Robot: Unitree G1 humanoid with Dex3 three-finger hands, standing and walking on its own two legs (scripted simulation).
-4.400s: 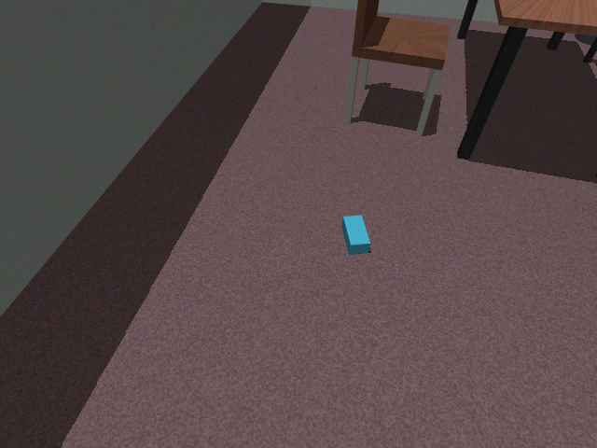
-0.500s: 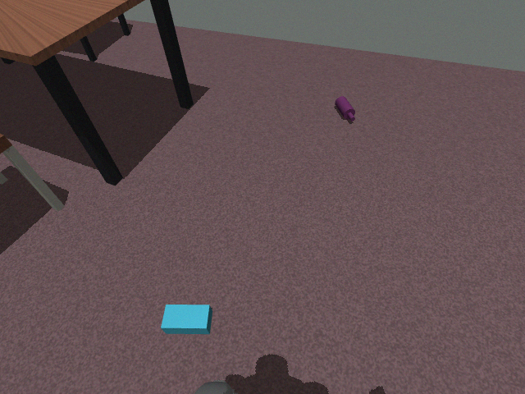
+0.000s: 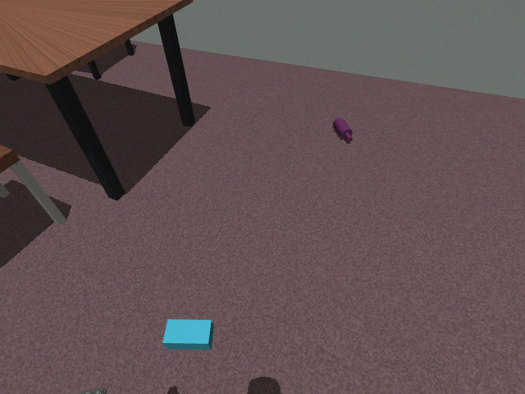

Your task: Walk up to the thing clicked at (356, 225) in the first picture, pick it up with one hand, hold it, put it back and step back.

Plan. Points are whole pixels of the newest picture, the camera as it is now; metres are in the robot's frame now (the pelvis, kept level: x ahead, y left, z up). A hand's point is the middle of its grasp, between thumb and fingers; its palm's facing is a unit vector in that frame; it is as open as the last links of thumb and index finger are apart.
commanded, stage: walk up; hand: left
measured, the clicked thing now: (189, 334) +0.47 +0.30 -0.73
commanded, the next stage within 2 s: stand in 0.96 s
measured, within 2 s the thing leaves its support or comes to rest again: neither
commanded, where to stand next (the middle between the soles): +0.09 +0.04 m, yaw +3 degrees
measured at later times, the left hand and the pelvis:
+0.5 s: hand out of the picture +0.10 +0.26 -0.14, palm faces +0.00 -0.94 -0.35, open 7.4 cm; pelvis +0.01 +0.00 +0.01, yaw +1 degrees
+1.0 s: hand out of the picture +0.11 +0.26 -0.13, palm faces +0.01 -0.93 -0.36, open 7.4 cm; pelvis +0.02 +0.01 +0.02, yaw +2 degrees
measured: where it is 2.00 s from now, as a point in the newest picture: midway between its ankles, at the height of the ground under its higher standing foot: outside the picture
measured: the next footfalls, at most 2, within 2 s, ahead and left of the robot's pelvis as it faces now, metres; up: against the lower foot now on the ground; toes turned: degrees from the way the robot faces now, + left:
none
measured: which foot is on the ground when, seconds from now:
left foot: down 0.00-1.00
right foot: down 0.00-1.00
